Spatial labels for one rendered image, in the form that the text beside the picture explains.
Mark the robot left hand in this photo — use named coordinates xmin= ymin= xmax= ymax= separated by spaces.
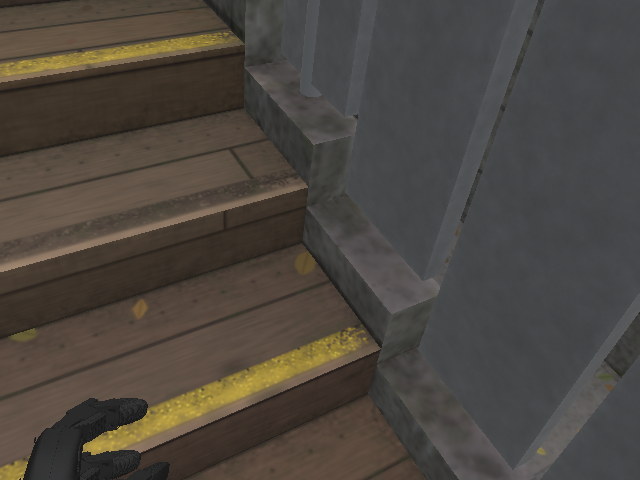
xmin=19 ymin=398 xmax=170 ymax=480

